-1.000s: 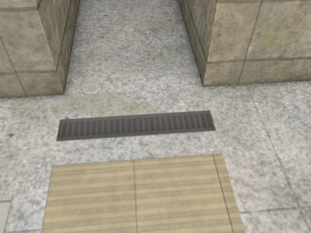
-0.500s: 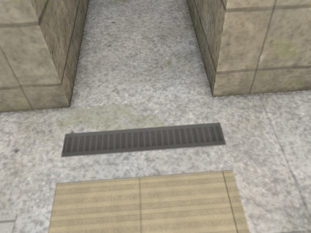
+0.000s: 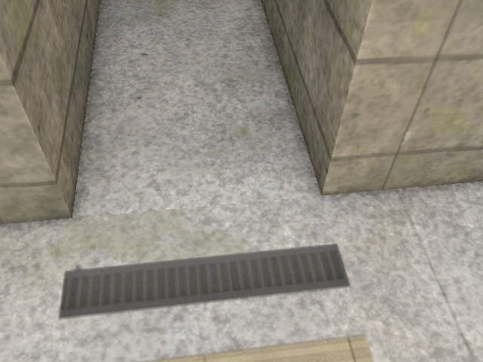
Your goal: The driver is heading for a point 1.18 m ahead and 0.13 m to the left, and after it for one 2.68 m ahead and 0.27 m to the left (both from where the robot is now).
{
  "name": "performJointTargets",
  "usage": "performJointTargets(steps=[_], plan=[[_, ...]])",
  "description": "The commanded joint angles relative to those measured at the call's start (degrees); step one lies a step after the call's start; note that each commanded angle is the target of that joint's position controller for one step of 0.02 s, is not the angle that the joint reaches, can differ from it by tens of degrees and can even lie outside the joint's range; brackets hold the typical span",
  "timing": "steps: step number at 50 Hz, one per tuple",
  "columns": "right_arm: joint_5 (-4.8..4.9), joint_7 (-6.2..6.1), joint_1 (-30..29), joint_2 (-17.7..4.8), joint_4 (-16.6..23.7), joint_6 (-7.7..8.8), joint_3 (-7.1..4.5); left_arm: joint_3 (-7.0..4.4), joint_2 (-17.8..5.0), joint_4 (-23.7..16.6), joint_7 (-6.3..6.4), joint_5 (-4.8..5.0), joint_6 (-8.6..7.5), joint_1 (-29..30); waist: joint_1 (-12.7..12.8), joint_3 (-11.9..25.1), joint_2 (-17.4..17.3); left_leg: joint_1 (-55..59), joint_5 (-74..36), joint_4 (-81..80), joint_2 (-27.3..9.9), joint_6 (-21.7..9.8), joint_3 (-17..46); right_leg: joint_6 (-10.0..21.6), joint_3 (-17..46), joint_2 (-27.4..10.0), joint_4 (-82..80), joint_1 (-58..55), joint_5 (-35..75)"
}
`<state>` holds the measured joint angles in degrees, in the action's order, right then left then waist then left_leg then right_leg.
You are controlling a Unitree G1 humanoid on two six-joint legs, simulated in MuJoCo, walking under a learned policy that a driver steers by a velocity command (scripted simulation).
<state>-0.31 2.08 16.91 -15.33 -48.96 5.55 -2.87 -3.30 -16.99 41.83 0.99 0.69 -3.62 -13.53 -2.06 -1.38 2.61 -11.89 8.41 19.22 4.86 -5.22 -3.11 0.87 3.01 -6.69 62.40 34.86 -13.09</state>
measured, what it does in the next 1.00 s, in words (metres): walks ahead: right foot, then left foot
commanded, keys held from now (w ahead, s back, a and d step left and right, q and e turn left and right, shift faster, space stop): w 1.00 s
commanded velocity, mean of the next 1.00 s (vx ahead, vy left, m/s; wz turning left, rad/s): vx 0.50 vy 0.00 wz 0.00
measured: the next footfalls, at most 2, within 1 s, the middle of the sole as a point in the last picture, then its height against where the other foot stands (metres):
right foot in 0.34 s outside the picture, level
left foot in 0.86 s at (203, 299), level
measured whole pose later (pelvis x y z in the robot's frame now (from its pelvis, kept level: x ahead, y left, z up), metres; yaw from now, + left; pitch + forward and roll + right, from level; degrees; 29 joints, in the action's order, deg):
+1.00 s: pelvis +0.57 +0.02 -0.01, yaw +0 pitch +2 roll +0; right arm -0.7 2.0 9.2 -17.0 -45.3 4.8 -1.8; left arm -1.1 -17.8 49.4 0.0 -0.2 -5.0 -17.9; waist 0.4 -1.5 0.9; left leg -20.1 8.1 26.2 3.0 -4.1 -2.1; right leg -0.3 0.9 -3.8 67.7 25.4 -21.1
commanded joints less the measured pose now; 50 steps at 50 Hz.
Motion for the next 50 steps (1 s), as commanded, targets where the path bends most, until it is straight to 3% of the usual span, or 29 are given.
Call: performJointTargets(steps=[1, 6, 11, 14, 15, 16, 17, 18, 19, 20, 21, 22, 23, 24, 27, 29, 32, 34, 35, 37, 41, 42, 43, 44, 45, 46, 47, 48, 50], plan=[[0.31, -0.72, -3.26, -8.02, 3.63, 1.33, -1.61, -0.8, -3.21, -3.03, 0.28, -0.72, -0.13, -0.88, 2.3, -0.81, -4.99, -0.25, -3.15, -13.66, -16.28, -9.56, 14.4, -1.54, 1.62, -2.96, -5.75, 4.83, 7.91], [1.15, -1.54, 2.27, -9.59, 1.75, 0.24, -1.53, 0.25, -1.11, -5.17, -0.9, -0.35, -1.55, 9.19, -1.83, -1.92, -4.34, 3.95, -8.17, -12.94, -14.08, -6.58, 8.37, -1.65, -1.58, -0.29, -23.65, 3.2, 20.76], [1.28, -1.71, 7.58, -10.15, -0.65, -1.58, -1.47, 0.69, -1.18, -8.34, -3.03, 0.37, -2.38, 17.12, -4.28, -3.57, -4.83, 13.9, -11.51, -8.56, -17.68, -6.53, 9.29, -0.22, -2.52, 1.97, -31.49, 5.51, 16.87], [1.39, -2.18, 6.92, -11.35, -0.97, -2.53, -1.91, 0.15, -3.02, -8.56, -3.8, 0.29, -2.67, 14.94, -1.44, -1.3, -6.89, 18.33, -23.54, -2.97, -19.24, -4.97, 9.54, 2.25, -3.37, 4.09, -34.09, 0.35, 9.7], [1.36, -2.3, 5.82, -12.04, -0.74, -2.75, -2.06, -0.56, -4.5, -7.52, -3.67, 0.14, -2.69, 10.67, 1.29, 1.67, -7.88, 18.27, -33.7, 1.98, -18.39, -4.21, 8.58, 3.5, -4.88, 5.97, -34.79, -6.52, 8.44], [1.19, -2.41, 4.65, -11.44, -0.33, -3.02, -1.74, -1.9, -7.01, -4.93, -3.23, 0.03, -2.67, 1.88, 5.99, 7.37, -7.17, 15.37, -39.38, 11.95, -15.64, -2.68, 6.19, 5.52, -5.84, 6.95, -36.16, -19.25, 10.82], [0.1, -2.54, 4.25, -9.19, 1.37, -2.74, -0.67, -3.07, -10.92, -2.67, -2.51, -0.72, -2.42, -9.14, 10.12, 16.37, -3.1, 3.36, -26.87, 28.3, -12.81, -0.79, 4.33, 9.29, 3.44, -1.95, -32.78, -38.48, 14.07], [0.1, -1.85, 12.19, -1.54, 2.23, -1.35, 1.6, -4.12, -15.57, -1.36, -2.54, -0.96, -2.15, -12.46, 6.36, 24.37, 12.28, -21.3, 12.27, 49.48, -1.87, 3.29, 3.39, 18.93, 31.26, -15.81, -36.82, -59.99, 3.32], [1.26, -1.45, 9.1, -6.92, 1.28, -0.09, 0.49, -2.64, -9.3, -1.45, -2.39, -0.37, -1.85, -13.2, 8.89, 25.13, 9.21, -28.5, 23.49, 56.3, -2.86, 3.0, 10.74, 18.67, 38.73, -16.28, -42.72, -60.41, -2.55], [2.73, -1.17, 3.09, -10.3, 3.45, 0.68, -0.56, -1.76, -7.37, -1.87, -2.11, -0.36, -1.73, -8.58, 8.56, 14.97, 6.27, -32.4, 19.73, 57.42, -5.98, 2.49, 9.9, 15.89, 29.4, -14.11, -44.02, -52.75, -0.77], [2.65, -1.31, -0.53, -9.59, 4.39, 0.98, -0.36, -1.38, -6.43, -2.29, -2.02, -0.53, -1.6, -4.82, 6.9, 9.79, 1.44, -31.22, 14.81, 54.78, -8.78, 2.51, 8.15, 14.44, 22.41, -11.62, -45.29, -44.25, 4.66], [1.7, -1.42, -2.11, -8.82, 4.72, 0.81, -0.5, -1.01, -5.2, -2.31, -2.27, -0.79, -1.65, -2.05, 5.09, 5.53, -0.77, -29.48, 11.86, 50.8, -10.4, 3.04, 7.41, 13.77, 17.73, -9.35, -47.26, -36.93, 9.89], [1.53, -1.64, -1.35, -8.42, 4.49, 0.13, -0.8, -0.69, -4.18, -2.09, -2.42, -1.48, -1.99, -0.75, 3.16, 4.28, 0.68, -25.31, 9.96, 48.36, -12.04, 3.3, 7.95, 13.13, 14.45, -7.68, -49.52, -31.73, 11.37], [1.22, -1.61, -1.15, -6.99, 4.55, -0.49, -0.28, -0.8, -4.67, -2.23, -2.57, -1.58, -2.32, 0.0, 2.21, 3.52, 0.71, -23.47, 9.0, 46.74, -12.0, 3.87, 7.4, 13.86, 13.84, -7.56, -51.75, -29.11, 10.91], [0.63, -2.03, -2.2, -4.72, 5.42, -2.01, 0.62, -1.34, -6.88, -0.57, -2.08, -0.59, -3.24, 0.19, 0.73, 1.04, 0.63, -23.92, 5.94, 39.09, -13.0, 5.66, 6.88, 14.35, 9.16, -7.06, -55.32, -24.52, 13.08], [0.2, -1.93, -6.04, -4.7, 6.57, -1.96, 0.85, -1.59, -7.76, 0.65, -1.7, -0.42, -3.16, -1.05, 1.81, 0.12, 0.48, -25.29, -1.27, 31.69, -12.83, 6.3, 6.46, 13.54, 5.76, -5.64, -56.13, -24.93, 14.07], [0.41, -1.32, -12.8, -3.98, 8.11, -1.13, 1.34, -1.66, -8.82, 2.4, -1.19, -0.07, -2.69, -3.39, 4.24, -0.72, 0.61, -22.49, -11.51, 19.26, -10.8, 6.3, 4.61, 11.16, 1.19, -3.19, -56.21, -25.28, 13.69], [0.56, -0.35, -18.46, -4.02, 9.49, -0.26, 1.69, -1.25, -8.47, 4.37, -0.65, 0.03, -1.61, -7.51, 6.58, -1.29, -0.37, -22.28, -15.3, 14.06, -9.61, 5.84, 3.62, 10.47, 1.38, -4.3, -55.92, -27.86, 11.67], [0.45, 0.16, -19.72, -4.81, 9.77, 0.15, 1.47, -1.36, -9.41, 5.03, -0.66, -0.55, -0.96, -8.53, 6.92, -1.76, 0.24, -22.44, -15.82, 13.16, -9.34, 5.47, 3.74, 10.03, 1.64, -4.97, -55.39, -29.58, 12.04], [0.74, 0.97, -21.43, -5.41, 10.58, 0.56, 1.44, -1.45, -10.05, 6.04, -0.53, -0.34, -0.13, -9.24, 6.7, -2.28, 1.54, -23.85, -13.39, 10.74, -9.12, 4.25, 4.48, 9.15, 2.1, -6.65, -53.66, -34.04, 13.46], [0.27, 1.63, -19.0, -7.65, 10.34, 0.75, 0.86, -1.54, -10.89, 7.45, 0.26, -0.35, 0.93, -8.75, 3.29, 0.6, 2.79, -18.15, -5.04, 7.71, -6.93, 1.15, 3.27, 6.74, 2.23, -8.42, -46.04, -39.86, 26.66], [0.07, 1.35, -13.95, -9.25, 9.22, 0.69, -0.17, -1.65, -12.01, 7.24, 0.55, -0.94, 1.25, -8.07, 0.26, 4.15, 2.03, -9.59, -3.77, 6.51, -4.62, 0.32, 1.02, 5.66, 0.14, -6.13, -38.54, -38.08, 34.11], [-0.26, 0.76, -3.26, -11.95, 6.09, 0.44, -1.51, -0.56, -9.36, 6.57, 0.63, -1.49, 1.03, -8.22, -4.03, 10.83, 0.93, 6.23, -6.94, 9.78, -6.3, -1.58, 3.01, 3.81, -2.02, -3.9, -26.75, -30.52, 33.32], [-1.06, 0.08, 5.38, -17.15, 4.11, -0.04, -2.98, 1.45, -4.3, 4.62, 0.2, -2.25, 0.0, -12.33, -4.66, 19.91, -10.21, 30.71, -3.31, 10.46, -19.46, -9.17, 23.38, -0.19, -5.96, 3.21, -3.83, -7.3, 15.58], [-0.02, 0.03, 7.61, -15.89, 3.41, -0.5, -2.66, 2.35, -2.41, 5.45, -0.25, -2.42, -1.53, -14.43, -4.62, 25.39, -18.46, 37.86, 2.84, 0.89, -25.71, -14.31, 43.59, -1.64, -0.63, 9.37, 10.33, 5.34, -19.48], [0.51, -0.42, 4.73, -13.33, 4.33, -0.29, -1.95, 0.96, -7.58, 4.58, -1.16, -0.12, -2.74, -9.48, -5.15, 17.73, -12.03, 32.39, 5.85, 0.03, -24.96, -12.31, 39.03, -1.08, 2.61, 5.45, 15.94, 11.68, -17.9], [0.39, -0.7, 0.66, -11.86, 5.09, -0.24, -1.51, 0.83, -8.85, 3.49, -1.33, 0.49, -3.35, -5.18, -3.91, 11.31, -8.37, 23.29, 0.54, -1.05, -23.14, -10.55, 30.73, -0.47, 0.65, 2.51, 14.36, 12.11, -12.27], [-0.15, -0.6, -3.1, -10.79, 6.23, -0.28, -1.29, 0.63, -8.66, 3.37, -1.04, -0.26, -3.47, -3.81, -1.78, 8.39, -5.31, 15.29, -4.48, -2.93, -21.22, -9.6, 25.66, -0.43, 0.15, 0.25, 10.35, 8.71, -7.38], [-0.9, -0.37, -6.7, -8.18, 6.38, -0.32, -0.62, 0.31, -8.05, 3.86, -0.86, -1.63, -1.87, -5.22, 2.45, 5.06, -7.53, 3.89, -11.61, -6.91, -18.07, -8.99, 19.23, -1.53, 0.11, -2.0, 5.87, 0.71, -3.83]])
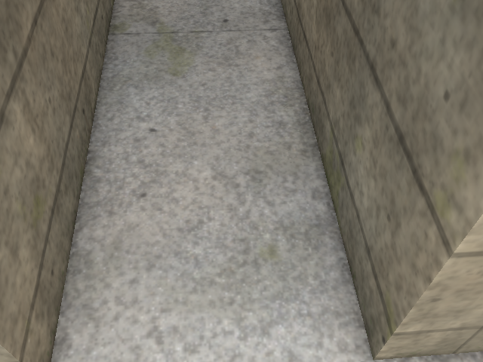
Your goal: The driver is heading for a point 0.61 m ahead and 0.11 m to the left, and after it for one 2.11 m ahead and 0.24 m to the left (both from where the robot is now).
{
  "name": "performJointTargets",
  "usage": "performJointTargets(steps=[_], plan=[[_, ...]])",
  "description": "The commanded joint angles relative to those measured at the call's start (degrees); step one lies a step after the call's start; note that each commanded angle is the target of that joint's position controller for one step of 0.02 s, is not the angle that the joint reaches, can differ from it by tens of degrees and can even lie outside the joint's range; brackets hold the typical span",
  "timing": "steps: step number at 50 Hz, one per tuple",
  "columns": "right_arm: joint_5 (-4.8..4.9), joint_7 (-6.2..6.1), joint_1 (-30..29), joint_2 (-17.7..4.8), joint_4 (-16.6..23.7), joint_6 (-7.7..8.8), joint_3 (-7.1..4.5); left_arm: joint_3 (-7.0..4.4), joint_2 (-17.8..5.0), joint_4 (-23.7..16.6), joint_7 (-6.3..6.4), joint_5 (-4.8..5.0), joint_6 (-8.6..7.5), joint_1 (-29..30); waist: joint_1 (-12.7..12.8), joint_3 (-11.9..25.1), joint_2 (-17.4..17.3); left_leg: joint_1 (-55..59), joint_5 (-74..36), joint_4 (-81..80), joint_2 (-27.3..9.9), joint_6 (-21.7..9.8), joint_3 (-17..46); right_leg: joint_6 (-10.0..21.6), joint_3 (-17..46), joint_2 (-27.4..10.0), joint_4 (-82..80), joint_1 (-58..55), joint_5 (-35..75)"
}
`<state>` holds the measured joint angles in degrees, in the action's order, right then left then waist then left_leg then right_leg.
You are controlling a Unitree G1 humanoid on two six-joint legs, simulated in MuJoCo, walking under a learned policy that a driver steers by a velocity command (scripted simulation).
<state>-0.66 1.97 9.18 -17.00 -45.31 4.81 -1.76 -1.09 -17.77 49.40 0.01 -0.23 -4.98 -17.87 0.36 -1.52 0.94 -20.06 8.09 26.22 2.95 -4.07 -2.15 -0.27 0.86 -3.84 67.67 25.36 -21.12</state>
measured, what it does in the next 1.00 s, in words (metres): walks ahead: right foot, then left foot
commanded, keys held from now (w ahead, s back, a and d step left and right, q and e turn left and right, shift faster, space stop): w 0.42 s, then w+q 0.44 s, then w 0.14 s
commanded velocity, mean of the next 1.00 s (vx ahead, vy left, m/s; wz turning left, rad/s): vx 0.50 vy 0.00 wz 0.20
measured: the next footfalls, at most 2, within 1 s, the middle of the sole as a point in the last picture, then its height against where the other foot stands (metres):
right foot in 0.38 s outside the picture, level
left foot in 0.86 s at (178, 324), level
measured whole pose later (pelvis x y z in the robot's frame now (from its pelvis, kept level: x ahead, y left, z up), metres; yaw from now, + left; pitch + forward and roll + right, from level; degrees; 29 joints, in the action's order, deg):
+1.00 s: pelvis +0.51 +0.10 -0.01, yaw +15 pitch -1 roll -1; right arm -0.4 1.3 19.0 -16.5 -44.1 3.3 -2.9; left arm -2.9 -19.0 48.2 0.3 0.8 -6.6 -12.3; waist -1.1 -2.7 2.2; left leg -19.4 13.7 34.0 4.2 -4.0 2.1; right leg -0.7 2.7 -3.6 70.2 26.7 -22.6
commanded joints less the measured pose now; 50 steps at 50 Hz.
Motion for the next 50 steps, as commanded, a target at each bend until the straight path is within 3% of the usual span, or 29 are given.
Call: performJointTargets(steps=[1, 4, 10, 14, 17, 18, 19, 20, 21, 22, 23, 24, 25, 26, 28, 29, 32, 35, 38, 40, 41, 42, 43, 44, 45, 46, 47, 48, 50], plan=[[-0.25, 0.02, 0.01, -6.02, 2.5, 0.8, -1.82, -1.85, -6.3, -2.92, 0.57, -0.8, 0.57, -3.1, 1.56, 4.65, -6.7, 8.99, -11.45, -14.98, -14.78, -10.63, 16.44, -1.03, 2.19, -4.89, -0.33, 7.6, 4.67], [0.36, -0.16, 0.65, -7.27, 1.17, 1.3, -2.46, -1.63, -4.86, -4.13, 1.06, -1.08, 1.89, -0.39, 1.92, 1.58, -5.51, 5.95, -13.67, -17.41, -13.45, -11.07, 11.74, -2.34, 1.51, -5.06, -8.02, 8.57, 9.39], [0.2, -1.02, 4.65, -10.06, -0.31, -0.48, -3.27, 0.05, -1.73, -6.98, 0.29, -0.54, 0.63, 11.07, -3.3, 0.18, -3.48, 12.74, -13.59, -17.42, -11.97, -8.22, 7.67, -1.29, -0.52, -3.06, -30.74, 7.7, 22.1], [0.82, -0.49, 9.33, -10.87, -1.93, -2.36, -3.57, 0.56, -4.09, -8.98, 0.4, 0.2, -0.16, 16.52, -5.52, -2.7, -3.03, 19.79, -11.54, -15.06, -14.26, -9.04, 9.96, -0.42, -1.04, -1.7, -35.96, 9.02, 17.79], [0.77, -1.13, 8.95, -12.12, -2.13, -3.08, -3.92, -0.07, -6.56, -8.87, -0.52, -0.01, -1.27, 14.0, -2.48, -1.1, -3.56, 24.35, -22.44, -9.82, -15.47, -7.83, 10.99, 1.94, -2.44, 0.45, -39.96, 3.45, 13.13], [0.82, -1.38, 7.28, -11.75, -1.81, -3.41, -3.69, -0.87, -7.93, -7.33, -0.4, 0.1, -1.25, 9.05, 0.95, 1.95, -3.68, 24.46, -31.58, -3.02, -13.1, -6.81, 9.29, 3.15, -3.82, 2.27, -43.61, -3.97, 13.97], [0.31, -1.48, 6.53, -10.01, -1.2, -3.31, -2.98, -2.03, -10.0, -4.93, 0.05, -0.04, -1.16, 0.35, 4.91, 8.14, -2.52, 19.56, -33.4, 8.35, -9.82, -5.36, 6.93, 4.99, -2.73, 1.36, -42.75, -17.39, 15.05], [0.7, -1.25, 7.2, -7.47, 1.23, -2.22, -1.76, -3.91, -15.44, -3.75, 0.35, -1.26, -0.75, -8.97, 7.25, 18.11, 6.11, 1.46, -21.33, 27.94, -3.59, -1.57, 3.71, 12.23, 15.28, -10.48, -41.01, -38.1, 9.72], [1.35, -0.77, 8.32, -3.92, 1.46, -0.46, -0.61, -4.3, -15.38, -1.86, -0.26, -1.33, -0.53, -12.96, 7.19, 20.48, 15.61, -15.84, 23.37, 42.55, 5.5, 0.61, 8.81, 19.45, 37.66, -19.0, -49.26, -48.12, 5.02], [3.28, -0.42, 4.76, -9.01, 1.76, 0.46, -1.38, -3.46, -11.58, -2.66, 0.16, -0.51, -0.56, -8.98, 7.88, 14.37, 8.31, -24.25, 24.06, 48.33, 2.33, 0.19, 13.68, 17.73, 34.9, -19.56, -52.42, -46.04, -2.19], [3.96, -0.4, 2.96, -10.3, 2.3, 0.65, -1.56, -3.01, -9.5, -3.87, 0.55, -0.7, -0.51, -3.64, 6.38, 7.87, 5.86, -26.1, 18.74, 47.07, -1.25, -0.36, 12.25, 15.27, 26.71, -18.58, -53.31, -40.28, 0.29], [3.0, -0.73, 1.68, -10.3, 2.38, 0.16, -1.56, -2.5, -7.31, -4.54, 0.81, -0.79, -0.59, 0.41, 4.75, 4.53, 2.29, -24.19, 13.67, 43.57, -3.89, -0.14, 10.64, 13.22, 20.51, -16.39, -54.52, -34.02, 5.55], [2.11, -0.94, 0.46, -9.63, 2.69, -0.7, -1.81, -2.03, -5.64, -4.8, 0.98, -0.96, -0.83, 2.49, 3.49, 1.39, 1.29, -21.48, 10.22, 40.42, -5.39, 0.64, 10.87, 11.66, 16.14, -14.69, -56.13, -28.07, 10.33], [1.79, -0.91, 1.14, -8.47, 2.77, -1.7, -1.69, -1.78, -5.53, -4.61, 1.07, -1.42, -0.95, 3.63, 1.94, 0.53, 2.17, -18.07, 8.1, 39.05, -6.02, 1.48, 10.74, 10.62, 12.65, -13.48, -57.8, -23.8, 12.81], [2.01, -1.01, 2.92, -6.07, 3.04, -2.97, -1.33, -1.9, -6.74, -4.13, 0.54, -1.61, -1.17, 4.37, 0.44, -1.73, 4.8, -15.79, 6.67, 35.6, -6.36, 3.42, 9.42, 10.32, 5.96, -12.06, -60.24, -17.92, 17.42], [1.58, -0.9, 5.39, -5.56, 3.1, -3.72, -1.3, -2.69, -9.16, -3.49, 0.37, -1.61, -1.55, 3.34, -0.53, -2.1, 5.06, -13.69, 4.92, 34.56, -6.84, 4.77, 9.35, 10.7, 4.64, -12.14, -62.66, -15.32, 16.23], [0.53, -0.37, 3.18, -5.99, 4.72, -4.54, -1.87, -3.02, -9.74, -3.08, 1.23, -1.2, -1.2, 4.08, -0.56, -3.48, 5.06, -15.67, -4.27, 29.95, -7.14, 6.97, 8.12, 9.31, -2.06, -11.25, -63.43, -16.2, 18.33], [0.58, 1.23, -1.58, -5.31, 7.39, -3.96, -2.11, -3.32, -11.29, -3.25, 2.11, -0.7, -0.52, 3.63, 1.21, -4.07, 5.84, -13.48, -10.5, 20.11, -7.92, 6.68, 5.09, 6.93, -7.98, -9.02, -60.97, -18.63, 17.71], [1.09, 2.93, -3.49, -5.82, 7.61, -2.54, -2.54, -3.85, -12.55, -1.54, 2.23, 0.29, 0.31, 2.34, 2.7, -3.09, 6.12, -8.05, -7.32, 15.08, -7.05, 5.58, 1.18, 5.88, -9.36, -11.05, -56.84, -20.25, 19.31], [1.15, 2.44, 0.93, -6.95, 6.75, -2.6, -3.59, -4.44, -13.28, -1.36, 2.15, 1.63, 0.83, 3.92, -0.09, -2.03, 8.47, -4.49, -2.07, 13.89, -5.65, 3.35, -0.52, 4.86, -10.34, -12.12, -49.41, -22.58, 29.56], [1.57, 1.89, 6.92, -7.87, 5.19, -2.18, -4.13, -4.57, -12.66, -1.23, 1.79, 2.15, 1.15, 4.02, -3.02, 0.7, 6.47, 1.5, 0.42, 11.59, -3.5, 2.0, -2.33, 4.44, -11.3, -11.83, -42.17, -22.47, 33.03], [0.8, 1.34, 15.32, -10.04, 2.92, -1.69, -5.9, -4.43, -10.55, -0.57, 2.17, 1.07, 1.4, -0.27, -6.43, 4.67, 1.86, 10.92, 0.04, 9.58, 1.07, -0.11, -4.84, 3.41, -14.2, -9.07, -26.91, -20.43, 32.9], [0.73, -0.09, 22.23, -16.34, 1.83, -2.48, -7.86, -3.14, -7.95, -1.87, 2.16, -0.96, 0.11, -2.13, -8.82, 7.58, -10.45, 23.1, 0.96, 6.8, -5.19, -3.7, 10.67, -0.15, -13.69, -4.74, -6.84, -6.88, 11.63], [1.08, -0.42, 17.47, -21.8, 4.48, -2.37, -7.38, -0.52, -0.03, -4.73, 0.34, -1.83, -2.15, -8.26, 0.01, 15.36, -25.1, 34.02, 11.93, 0.79, -16.41, -14.84, 41.68, -2.22, -2.21, 4.13, 11.81, 12.15, -19.63], [1.7, 0.12, 20.47, -14.93, 4.64, -1.5, -6.03, -2.07, -6.89, -5.89, -0.77, 1.78, -3.85, -2.58, -5.5, 19.0, -17.42, 35.63, 33.58, -15.2, -21.69, -17.85, 56.83, -1.56, 7.38, 4.82, 16.19, 19.78, -15.8], [2.03, -0.06, 20.55, -11.78, 3.13, -0.76, -5.13, -3.14, -9.35, -6.7, -1.17, 4.29, -4.43, 5.03, -6.52, 8.17, -10.45, 29.46, 35.9, -15.46, -21.17, -14.34, 51.6, -0.07, 6.32, 2.16, 14.0, 25.06, -10.71], [1.73, -0.45, 14.79, -11.66, 4.23, -0.37, -4.7, -3.4, -10.2, -6.32, -0.3, 3.2, -4.38, 7.09, -4.64, 3.99, -5.87, 23.17, 27.72, -13.55, -19.91, -11.37, 44.14, 0.53, 4.65, -0.51, 10.99, 23.59, -5.2], [0.77, -0.99, 9.47, -10.33, 5.75, -0.37, -4.07, -3.71, -9.94, -5.41, 0.54, 0.61, -3.62, 7.33, -2.29, 1.47, -4.87, 14.31, 17.61, -11.93, -17.62, -9.49, 36.63, 0.49, 4.86, -2.51, 5.76, 18.66, -0.64], [-1.2, -1.99, 7.97, -8.8, 5.6, 0.02, -2.73, -4.92, -10.73, -3.72, 0.91, 0.63, -1.13, 4.03, -0.18, 1.01, -6.12, 5.42, 10.25, -14.06, -14.89, -8.03, 28.87, 0.01, 6.27, -3.56, -1.66, 8.3, 4.08]])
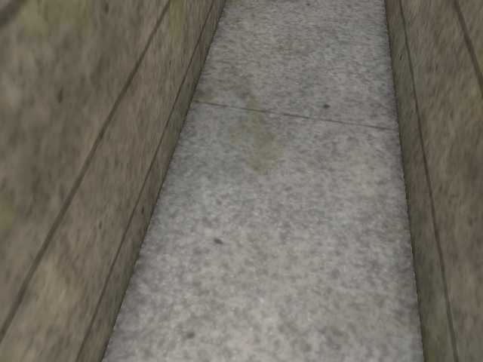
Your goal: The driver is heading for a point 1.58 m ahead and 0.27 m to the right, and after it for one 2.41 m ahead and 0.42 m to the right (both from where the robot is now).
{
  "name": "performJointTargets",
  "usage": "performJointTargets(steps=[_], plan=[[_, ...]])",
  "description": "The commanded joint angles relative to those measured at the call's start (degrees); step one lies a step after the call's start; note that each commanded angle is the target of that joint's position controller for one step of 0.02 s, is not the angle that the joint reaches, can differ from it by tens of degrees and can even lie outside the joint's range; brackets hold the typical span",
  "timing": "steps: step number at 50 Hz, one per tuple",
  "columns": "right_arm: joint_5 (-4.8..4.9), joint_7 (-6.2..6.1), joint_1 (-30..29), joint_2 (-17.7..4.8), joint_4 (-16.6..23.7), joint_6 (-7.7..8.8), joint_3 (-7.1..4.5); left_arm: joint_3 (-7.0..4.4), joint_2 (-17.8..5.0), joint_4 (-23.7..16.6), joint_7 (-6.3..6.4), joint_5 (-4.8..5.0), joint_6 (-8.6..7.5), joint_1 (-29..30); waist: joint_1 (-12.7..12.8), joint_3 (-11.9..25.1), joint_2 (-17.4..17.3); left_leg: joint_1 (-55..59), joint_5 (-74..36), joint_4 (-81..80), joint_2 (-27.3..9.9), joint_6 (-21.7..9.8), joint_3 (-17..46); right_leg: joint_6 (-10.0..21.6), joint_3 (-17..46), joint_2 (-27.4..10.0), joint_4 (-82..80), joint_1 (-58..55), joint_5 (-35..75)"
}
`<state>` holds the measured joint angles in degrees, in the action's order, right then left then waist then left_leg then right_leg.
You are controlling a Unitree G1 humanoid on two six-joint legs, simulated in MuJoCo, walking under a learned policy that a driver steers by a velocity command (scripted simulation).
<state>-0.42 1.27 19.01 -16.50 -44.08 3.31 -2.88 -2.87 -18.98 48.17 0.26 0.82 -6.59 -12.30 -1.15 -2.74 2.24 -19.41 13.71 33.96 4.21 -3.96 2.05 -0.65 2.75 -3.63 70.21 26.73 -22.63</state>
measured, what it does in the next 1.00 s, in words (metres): walks ahead: right foot, then left foot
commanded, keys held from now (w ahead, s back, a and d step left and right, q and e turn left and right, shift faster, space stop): w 1.00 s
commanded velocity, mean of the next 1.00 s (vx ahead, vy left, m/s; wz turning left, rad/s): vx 0.50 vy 0.00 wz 0.07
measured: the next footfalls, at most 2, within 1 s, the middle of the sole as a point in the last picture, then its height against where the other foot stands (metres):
right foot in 0.38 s outside the picture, level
left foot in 0.82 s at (211, 299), level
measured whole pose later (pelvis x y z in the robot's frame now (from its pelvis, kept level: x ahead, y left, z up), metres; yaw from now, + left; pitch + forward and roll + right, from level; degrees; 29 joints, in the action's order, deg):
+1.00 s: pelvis +0.62 -0.05 +0.01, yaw +2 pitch +2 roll -1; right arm -0.2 -2.2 20.0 -15.3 -49.0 4.2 -2.3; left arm -4.8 -16.1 50.0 1.0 0.4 -3.3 -12.5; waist -1.3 -2.3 2.3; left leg -16.3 13.7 28.3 -1.1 -1.2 -1.2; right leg -0.2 4.7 2.3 68.7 27.8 -16.5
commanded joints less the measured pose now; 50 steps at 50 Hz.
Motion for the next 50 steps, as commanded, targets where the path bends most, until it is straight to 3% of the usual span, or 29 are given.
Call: performJointTargets(steps=[1, 4, 6, 9, 13, 16, 18, 19, 20, 21, 22, 23, 24, 26, 28, 30, 32, 34, 36, 38, 40, 41, 42, 43, 44, 45, 47, 48, 50], plan=[[-1.43, -1.75, -1.43, -9.23, 3.92, 1.69, -1.41, -3.15, -8.31, -2.45, 0.46, -1.06, 1.17, -1.47, 1.4, 2.15, -7.93, 4.38, 1.0, -22.86, -15.42, -8.63, 21.52, 0.08, 3.48, -3.14, -6.66, 6.92, 8.35], [-0.67, -3.4, 4.17, -10.73, 1.69, 1.61, -1.62, -2.72, -4.79, -4.17, -0.14, -2.11, 1.46, 3.89, -0.01, 0.76, -4.96, 8.0, -7.42, -24.71, -15.56, -8.7, 15.71, -2.12, 2.88, -2.37, -15.62, 11.43, 19.17], [0.58, -4.0, 4.69, -10.7, 0.98, 1.98, -1.58, -2.49, -3.72, -4.55, -0.31, -1.56, 0.82, 5.96, -0.24, -0.69, -5.69, 8.32, -7.68, -26.14, -14.46, -7.15, 12.77, -2.2, 1.94, -1.19, -23.88, 10.87, 25.38], [0.69, -5.09, 6.65, -10.24, -0.83, 1.33, -1.71, -1.07, -0.91, -5.65, -2.18, -1.16, -0.12, 12.38, -2.85, -2.49, -5.69, 8.57, -6.57, -27.86, -13.06, -5.91, 7.94, -2.09, -0.81, 0.73, -37.4, 7.1, 35.03], [1.17, -4.91, 8.08, -11.09, -3.5, 0.81, -2.54, -0.5, -1.38, -6.64, -3.05, -0.96, -0.21, 16.35, -4.02, -4.51, -7.42, 14.78, -9.88, -25.74, -15.99, -5.84, 7.45, -1.02, -0.7, 1.42, -42.07, 9.11, 30.48], [1.75, -5.04, 7.18, -12.81, -3.5, 0.34, -3.36, -1.13, -3.12, -7.24, -3.34, -2.08, -0.51, 14.24, -1.21, -2.71, -11.04, 20.04, -25.9, -18.14, -18.27, -3.69, 8.16, 1.06, -1.2, 3.17, -41.43, 8.6, 18.6], [0.93, -5.2, 6.15, -12.24, -3.0, -0.62, -2.89, -2.29, -5.36, -5.92, -3.1, -2.41, -0.93, 6.85, 2.38, 4.46, -10.75, 21.75, -47.16, -7.25, -16.76, -2.44, 6.52, 3.49, -4.02, 6.99, -42.97, -2.77, 15.56], [0.66, -5.69, 4.8, -12.59, -2.03, -1.02, -2.64, -3.38, -6.69, -4.25, -3.25, -2.37, -0.67, -0.8, 6.98, 10.3, -10.01, 18.3, -50.46, 2.63, -14.01, -0.62, 4.88, 5.52, -3.38, 7.08, -45.53, -14.43, 19.64], [-0.55, -5.6, 5.35, -10.11, -0.37, -0.86, -1.21, -4.34, -10.52, -1.85, -2.98, -2.8, -0.11, -12.16, 10.08, 19.65, -5.42, 5.22, -31.74, 19.48, -10.8, 1.42, 3.55, 9.43, 6.79, -1.89, -40.79, -34.64, 28.21], [-0.43, -4.7, 16.67, -1.95, -1.46, 0.44, 1.07, -5.28, -13.39, 1.18, -2.95, -1.99, 0.35, -16.36, 4.28, 27.14, 14.67, -18.64, 20.14, 42.38, -1.07, 4.3, 2.96, 20.96, 33.91, -15.99, -42.94, -53.7, 20.21], [0.25, -4.61, 16.53, -5.49, -3.64, 1.93, 0.56, -4.31, -8.93, -0.02, -2.59, 0.24, 0.26, -16.12, 6.81, 25.47, 10.49, -24.3, 19.9, 50.95, -4.68, 3.11, 6.42, 20.71, 38.75, -15.08, -46.99, -50.55, 13.86], [0.92, -4.51, 8.03, -8.11, -1.22, 2.88, 0.1, -3.79, -6.67, -1.27, -1.74, 0.27, 0.27, -11.56, 7.68, 17.26, 6.12, -28.2, 15.39, 52.03, -6.97, 3.49, 4.15, 18.52, 29.18, -12.73, -47.99, -43.29, 18.46], [-0.3, -4.35, 1.54, -9.63, 0.27, 3.63, -0.41, -3.78, -7.13, -2.72, -1.48, -0.59, 0.21, -7.45, 7.38, 14.89, -0.53, -25.59, 10.42, 47.22, -9.1, 3.9, 2.55, 16.16, 22.98, -10.63, -50.5, -35.59, 22.14], [-0.91, -4.9, -2.16, -10.42, 1.96, 2.98, -1.27, -3.51, -6.0, -3.1, -1.13, -1.52, 0.15, -3.2, 3.83, 9.87, -1.26, -20.6, 8.56, 42.41, -11.41, 5.23, 2.0, 16.34, 18.87, -9.19, -54.76, -23.88, 27.85], [-0.38, -4.91, -0.98, -7.64, 2.74, 1.96, -0.67, -3.33, -4.36, -1.33, -0.95, -1.74, 0.22, -3.49, 1.23, 7.03, 0.34, -18.52, 10.17, 36.84, -12.99, 5.36, 2.3, 17.13, 16.48, -8.73, -56.97, -19.04, 31.14], [-0.51, -4.63, -3.41, -5.38, 4.32, 1.68, 0.1, -3.78, -5.52, -0.56, -0.58, -1.41, 0.56, -3.79, 0.18, 4.02, 0.32, -19.14, 7.09, 28.12, -13.6, 5.93, 1.08, 16.83, 12.3, -7.81, -58.87, -16.06, 33.64], [-0.21, -4.49, -6.11, -3.13, 5.18, 1.26, 1.46, -4.31, -6.35, -0.36, -0.37, -1.14, 1.56, -3.12, -0.08, 1.34, 0.57, -12.01, -1.27, 14.58, -11.85, 5.41, -2.0, 14.39, 5.22, -2.67, -60.66, -8.7, 31.0], [0.15, -4.07, -8.88, -2.76, 5.49, 0.84, 2.15, -4.83, -7.34, -0.09, -0.74, -0.94, 1.71, -4.61, 1.23, 1.0, 1.44, -8.45, -6.62, 9.02, -9.45, 5.75, -3.35, 13.94, 4.51, -1.84, -61.1, -8.37, 27.6], [1.72, -3.71, -9.97, -3.41, 5.6, 0.48, 2.49, -4.94, -7.34, 0.69, -1.27, -1.2, 1.49, -5.09, 1.68, 0.12, 1.88, -8.66, -7.25, 5.58, -9.72, 5.28, -1.89, 13.84, 5.31, -3.56, -59.75, -11.97, 29.4], [1.98, -2.79, -10.79, -3.85, 5.75, 0.41, 2.69, -5.21, -7.76, 1.97, -0.85, 0.56, 2.02, -7.12, 1.49, -0.06, -0.32, -9.25, -3.79, 3.05, -9.37, 4.4, -2.45, 12.33, 5.52, -4.64, -56.87, -17.48, 29.72], [1.09, -2.95, -6.23, -6.62, 4.34, 0.62, 1.37, -4.73, -7.5, 2.44, -0.67, 0.04, 2.74, -7.13, -1.62, 4.79, -0.7, 0.48, -2.84, -1.45, -5.95, 2.14, -4.95, 10.39, 3.36, -3.32, -47.58, -20.35, 42.0], [1.18, -2.89, 1.35, -9.79, 1.56, 0.18, -0.12, -3.93, -5.68, 3.13, -0.49, -0.48, 2.88, -7.75, -4.88, 9.93, -2.09, 10.58, -3.9, -3.62, -4.58, 0.68, -6.4, 8.39, 1.27, -0.19, -37.0, -20.4, 45.75], [0.68, -3.43, 9.64, -13.53, -0.48, -0.04, -1.99, -2.94, -2.49, 2.03, -0.61, -1.24, 2.7, -7.27, -6.91, 13.31, -5.63, 24.01, -3.94, -5.38, -12.39, -3.11, 5.74, 5.29, -1.16, 4.15, -22.65, -9.56, 38.38], [-0.9, -3.34, 13.59, -18.26, -1.55, -0.15, -3.31, -1.75, 1.17, 1.46, -0.63, -1.4, 1.48, -10.96, -4.9, 17.98, -21.04, 33.04, 2.77, -13.05, -26.45, -12.45, 35.08, 1.77, 0.65, 11.76, -2.71, 4.84, 2.82], [0.0, -3.45, 12.5, -12.13, -1.9, 0.4, -1.96, -2.53, -2.6, 2.93, -0.67, -0.04, 0.85, -10.39, -4.6, 17.51, -16.86, 32.45, 14.0, -16.61, -27.65, -13.13, 41.47, 1.68, 7.0, 9.32, 5.67, 10.69, -9.37], [1.01, -3.33, 8.47, -9.97, -1.29, 1.06, -1.32, -2.7, -3.85, 0.59, -0.5, 1.35, 0.64, -7.42, -3.47, 9.2, -13.2, 27.32, 16.43, -18.05, -27.26, -11.85, 36.61, 1.75, 6.77, 6.36, 8.3, 14.84, -4.87], [0.8, -3.33, 3.16, -7.88, -1.69, 1.89, -1.63, -2.81, -2.29, -2.0, 1.17, 0.03, 1.6, 1.09, -2.16, 0.74, -5.5, 17.31, 3.3, -18.81, -23.53, -8.87, 25.58, 1.0, 5.39, 3.3, 3.96, 17.18, 4.14], [0.07, -3.62, 2.04, -7.54, -2.0, 2.03, -1.7, -3.01, -2.07, -2.19, 1.49, -0.64, 2.45, 1.86, -0.72, 0.75, -3.98, 14.78, -2.37, -19.13, -21.99, -8.09, 21.4, 0.39, 6.41, 2.34, 1.55, 15.05, 7.28], [0.11, -4.19, 3.44, -7.63, -3.83, 1.64, -2.24, -2.59, 0.75, -2.5, 1.24, -0.72, 3.6, 1.1, 0.94, 0.88, -5.14, 14.1, -6.47, -20.04, -20.96, -7.51, 15.95, -0.82, 6.64, 1.25, -5.61, 14.37, 10.42]])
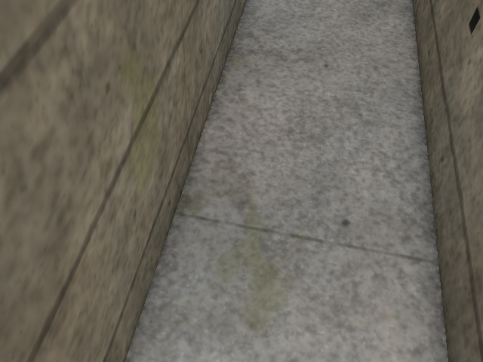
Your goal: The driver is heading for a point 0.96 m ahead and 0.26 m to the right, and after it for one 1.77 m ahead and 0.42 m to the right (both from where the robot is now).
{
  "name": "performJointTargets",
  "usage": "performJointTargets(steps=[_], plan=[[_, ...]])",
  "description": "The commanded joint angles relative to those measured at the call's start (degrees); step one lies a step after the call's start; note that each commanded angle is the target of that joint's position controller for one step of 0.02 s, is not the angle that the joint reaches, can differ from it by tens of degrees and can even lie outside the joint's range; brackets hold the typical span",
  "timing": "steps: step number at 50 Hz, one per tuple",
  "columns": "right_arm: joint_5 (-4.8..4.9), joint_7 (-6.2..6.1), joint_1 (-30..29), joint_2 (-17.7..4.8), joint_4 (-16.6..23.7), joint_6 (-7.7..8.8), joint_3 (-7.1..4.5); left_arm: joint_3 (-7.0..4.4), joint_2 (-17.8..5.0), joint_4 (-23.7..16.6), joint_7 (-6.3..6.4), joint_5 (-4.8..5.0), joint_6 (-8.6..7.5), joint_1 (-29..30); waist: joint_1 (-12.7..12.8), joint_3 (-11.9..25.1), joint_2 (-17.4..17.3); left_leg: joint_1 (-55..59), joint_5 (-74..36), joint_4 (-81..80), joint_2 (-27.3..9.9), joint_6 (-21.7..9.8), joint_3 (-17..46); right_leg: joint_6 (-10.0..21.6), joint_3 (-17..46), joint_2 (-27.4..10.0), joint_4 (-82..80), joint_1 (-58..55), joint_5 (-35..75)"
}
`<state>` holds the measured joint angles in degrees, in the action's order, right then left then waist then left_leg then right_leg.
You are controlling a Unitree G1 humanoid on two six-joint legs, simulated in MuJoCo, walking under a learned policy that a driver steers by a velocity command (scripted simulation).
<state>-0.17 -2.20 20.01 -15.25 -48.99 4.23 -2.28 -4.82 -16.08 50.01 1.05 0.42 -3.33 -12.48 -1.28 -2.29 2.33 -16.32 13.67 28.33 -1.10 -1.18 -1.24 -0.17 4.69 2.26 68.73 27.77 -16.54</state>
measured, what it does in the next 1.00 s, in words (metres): walks ahead: right foot, then left foot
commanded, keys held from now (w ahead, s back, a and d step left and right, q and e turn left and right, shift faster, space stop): w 0.46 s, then no key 0.36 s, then w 0.18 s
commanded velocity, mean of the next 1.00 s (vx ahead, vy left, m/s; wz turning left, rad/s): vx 0.36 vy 0.00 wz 0.00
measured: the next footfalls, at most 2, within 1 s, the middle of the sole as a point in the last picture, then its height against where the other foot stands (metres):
right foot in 0.28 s outside the picture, level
left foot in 0.72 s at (239, 332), level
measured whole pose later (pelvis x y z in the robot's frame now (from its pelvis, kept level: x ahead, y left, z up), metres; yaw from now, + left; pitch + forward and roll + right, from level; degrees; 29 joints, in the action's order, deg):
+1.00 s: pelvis +0.49 -0.13 +0.00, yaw -1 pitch +0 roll -1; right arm 0.5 -3.8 15.4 -13.8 -51.5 1.3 -2.9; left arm -3.0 -13.8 59.5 1.7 0.4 -0.3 -5.7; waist -1.6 -3.0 1.0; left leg -13.2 12.5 25.1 -1.0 -1.2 -1.2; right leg -1.7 2.5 -1.2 34.8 16.1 -19.0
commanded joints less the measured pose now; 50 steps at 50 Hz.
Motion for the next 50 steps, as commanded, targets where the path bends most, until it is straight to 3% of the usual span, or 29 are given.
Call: performJointTargets(steps=[1, 6, 7, 9, 11, 12, 13, 14, 15, 16, 17, 18, 19, 20, 23, 26, 28, 29, 33, 35, 36, 37, 38, 39, 40, 42, 45, 47, 50], plan=[[0.51, -1.1, 4.09, -9.23, -0.07, 0.3, -3.19, 0.01, -0.54, -4.62, 0.05, -0.31, 0.74, 2.42, 1.15, -0.87, -6.23, 11.45, -7.43, -15.57, -15.66, -10.24, 16.94, -1.92, 3.96, -5.35, -9.67, 14.58, 5.74], [1.46, -2.99, 3.58, -11.76, -0.74, 0.92, -4.36, 2.35, 2.09, -5.87, -1.96, -0.35, 1.22, 11.46, -0.34, -2.31, -10.56, 2.36, -7.48, -18.67, -12.13, -6.96, 5.52, -3.02, -2.59, -5.13, -30.02, 1.11, 21.86], [1.17, -2.74, 3.73, -11.95, -0.83, 1.01, -4.39, 2.17, 0.5, -5.27, -2.68, -0.42, 0.93, 12.49, -0.65, -2.96, -10.55, 2.3, -5.0, -19.43, -11.83, -6.31, 4.92, -2.29, -3.92, -4.46, -32.55, -0.92, 21.92], [1.89, -2.22, 4.32, -12.93, -1.34, 1.14, -5.21, 1.73, -1.16, -4.37, -2.92, -0.37, 0.58, 13.72, -0.86, -4.27, -12.35, 5.19, -5.97, -19.38, -13.3, -5.27, 4.26, -1.11, -3.15, -4.72, -35.71, -2.66, 21.11], [2.58, -1.95, 4.93, -13.17, -1.92, 1.08, -5.54, 1.31, -2.51, -3.44, -3.05, -1.26, 0.07, 14.05, -0.02, -4.3, -13.45, 9.65, -11.96, -16.03, -14.77, -3.85, 3.52, 1.01, -3.23, -4.68, -37.5, -3.54, 17.79], [2.55, -1.85, 4.83, -13.06, -2.06, 0.96, -5.48, 0.7, -3.61, -2.28, -3.1, -1.59, -0.07, 11.67, 1.9, -2.43, -13.02, 11.11, -19.19, -11.57, -14.54, -3.0, 2.58, 2.04, -4.02, -3.79, -37.73, -6.98, 16.06], [2.13, -1.65, 3.12, -12.55, -1.48, 0.27, -4.78, -0.88, -6.89, 0.54, -3.0, -1.35, -0.6, 3.83, 5.84, 2.45, -12.45, 10.75, -25.26, -3.86, -12.52, -1.88, 1.63, 3.06, -5.0, -1.85, -37.48, -15.48, 14.37], [1.43, -1.77, 3.79, -10.05, -1.64, -0.15, -3.67, -2.59, -9.25, 4.3, -2.84, -0.91, -0.56, -7.15, 10.49, 7.98, -9.6, 7.39, -26.94, 8.36, -9.7, -0.74, -0.62, 4.13, -7.54, 0.35, -37.09, -26.8, 12.09], [-1.11, -1.6, 10.03, -3.41, -0.22, 0.05, -1.37, -3.7, -14.47, 6.34, -2.13, -0.88, -0.04, -11.36, 7.58, 11.49, 6.28, -6.91, 2.1, 27.77, -6.37, 2.74, -2.56, 7.43, 8.07, -10.4, -34.61, -38.1, 19.48], [0.78, -0.98, 23.16, 0.24, -2.05, 0.97, -0.09, -4.25, -17.08, 5.85, -2.49, -0.25, 0.08, -12.44, 2.33, 21.96, 21.41, -17.09, 21.9, 46.45, -1.77, 3.18, 3.06, 18.11, 35.83, -21.54, -45.47, -44.87, -4.91], [1.84, -1.2, 17.44, -5.94, -2.13, 1.99, -1.6, -2.9, -11.59, 4.58, -3.06, 0.73, -0.71, -10.04, 4.98, 17.38, 14.38, -21.92, 17.57, 53.74, -2.29, 2.45, 8.0, 16.73, 37.57, -18.98, -51.42, -38.6, -14.21], [2.45, -1.57, 9.18, -8.46, 0.3, 2.37, -2.31, -2.39, -9.43, 4.22, -2.94, 0.4, -1.31, -6.97, 5.82, 10.05, 10.85, -26.61, 14.09, 56.64, -3.3, 2.02, 6.29, 14.31, 29.98, -18.02, -51.7, -32.89, -10.26], [1.39, -2.35, 5.1, -8.94, 1.09, 2.3, -2.55, -2.12, -9.06, 3.34, -2.95, -0.52, -1.69, -3.37, 5.21, 7.62, 5.71, -25.26, 10.26, 55.23, -5.3, 1.78, 5.27, 12.92, 23.87, -16.82, -51.56, -27.1, -0.97], [-0.11, -2.83, 2.56, -9.89, 2.22, 1.76, -2.97, -2.0, -7.92, 2.95, -2.68, -0.95, -2.26, -0.77, 3.6, 6.77, 4.64, -22.76, 6.39, 50.04, -6.85, 1.59, 5.5, 12.74, 20.12, -15.61, -52.54, -22.77, 3.3], [0.61, -2.45, 1.53, -7.56, 3.09, 0.39, -2.82, -1.53, -5.19, 5.12, -1.34, -0.78, -2.57, -1.35, 1.07, 3.71, 5.78, -17.93, 6.74, 41.01, -8.3, 1.04, 5.48, 14.36, 15.48, -14.36, -55.99, -17.9, 10.05], [-0.03, -1.91, -3.59, -4.06, 4.65, -0.37, -1.4, -1.86, -7.04, 5.93, 0.26, -0.49, -2.42, -2.01, 0.1, -0.42, 1.61, -15.43, 5.68, 25.56, -7.68, 3.09, 3.1, 13.56, 7.81, -13.54, -56.73, -14.63, 28.2], [-0.18, -1.3, -6.76, -1.82, 5.01, -1.05, -0.23, -2.38, -8.38, 5.29, 0.4, -0.86, -1.65, -0.62, 0.19, 0.43, 0.41, -8.44, -0.51, 16.14, -4.5, 3.61, -0.11, 11.89, 1.95, -10.81, -55.94, -11.68, 33.73], [0.83, -1.15, -6.17, -1.47, 4.49, -1.41, -0.05, -2.5, -8.94, 5.9, 0.0, -1.66, -1.31, -0.8, -0.04, 0.46, 1.29, -5.89, -2.29, 15.13, -3.89, 3.73, -0.11, 12.02, 1.35, -11.08, -55.5, -10.72, 37.9], [0.65, -1.03, -5.18, -3.68, 4.29, -2.47, 0.14, -1.9, -7.8, 5.12, -0.47, 0.35, 0.07, -0.36, -1.71, 2.74, 1.45, 0.11, -6.68, 4.94, -0.95, 2.43, -0.34, 10.37, 1.08, -10.85, -49.94, -16.42, 39.37], [0.04, -0.81, -1.11, -5.73, 3.28, -2.83, -0.72, -1.43, -6.69, 6.09, -0.22, 1.4, 0.54, -2.21, -4.42, 5.59, -0.5, 8.05, -9.73, -1.19, 0.99, -0.23, -1.56, 6.85, -0.18, -6.77, -41.67, -19.15, 40.46], [-0.84, -1.15, -0.79, -9.22, 3.75, -2.71, -1.14, -0.74, -5.8, 6.62, 0.25, 0.03, 0.57, -1.9, -5.18, 8.39, -4.64, 14.04, -28.91, -3.76, -4.42, -2.59, 4.35, 3.0, -2.13, -1.6, -32.71, -17.31, 28.18], [-3.4, -0.9, -1.83, -9.81, 4.15, -2.63, -0.51, 0.44, -0.72, 6.44, 0.79, -1.66, 0.69, -9.06, 0.21, 13.59, -17.51, 19.81, -44.31, -5.48, -19.07, -12.36, 23.45, -1.23, 0.94, 2.33, -19.96, -10.71, -2.37], [-2.79, -0.84, -0.53, -5.52, 2.19, -2.19, 0.05, -0.02, -2.12, 8.13, 0.73, -1.53, 1.58, -11.04, 0.92, 16.12, -17.54, 16.27, -44.45, -5.42, -21.97, -15.4, 27.86, -2.72, 5.75, 0.71, -13.11, -12.39, -21.1], [-1.37, -0.47, -2.51, -5.12, 1.68, -1.84, 0.31, -0.05, -2.56, 8.37, 0.77, -0.08, 2.15, -10.11, 2.04, 12.29, -14.17, 14.13, -38.84, -5.42, -21.64, -14.79, 27.09, -3.7, 6.95, -0.33, -8.94, -8.67, -22.18], [-0.63, -0.26, -4.19, -5.66, 1.78, -1.65, -0.09, 0.18, -2.34, 8.35, 1.04, 0.36, 2.51, -7.37, 2.02, 8.95, -10.12, 12.85, -32.54, -6.52, -18.58, -11.97, 23.58, -4.06, 6.37, -1.55, -11.25, -5.96, -20.26], [-1.3, -1.23, -7.97, -6.73, 2.33, -1.46, -0.77, 0.69, -1.92, 7.31, 1.35, 0.32, 3.39, -0.4, 1.98, 5.13, -5.65, 10.75, -24.09, -9.27, -15.34, -8.35, 18.42, -4.59, 4.25, -3.98, -23.48, -5.61, -12.46], [-0.79, -1.94, -5.65, -10.15, 0.88, -2.34, -2.64, 1.1, -1.91, 7.83, 1.15, 0.42, 3.75, 1.86, 0.88, 4.21, -9.2, 6.75, -4.06, -13.34, -11.14, -7.32, 14.14, -4.0, -1.94, -1.99, -31.42, -11.57, -3.96], [0.71, -1.97, -3.65, -10.8, 0.14, -2.75, -3.43, 0.87, -2.6, 8.32, 0.94, 0.02, 3.12, 3.14, 0.26, 1.92, -12.99, 5.1, 8.66, -16.52, -11.45, -7.32, 15.12, -2.32, -4.45, -1.55, -32.22, -10.58, -2.21], [1.38, -2.1, -3.3, -9.84, -0.67, -2.26, -3.89, 0.82, -2.03, 8.61, 0.44, -0.27, 2.08, 6.3, 0.65, -0.21, -13.11, 3.56, 13.12, -17.04, -12.41, -6.84, 14.84, 0.1, -5.28, -2.87, -36.47, -11.09, 0.18]])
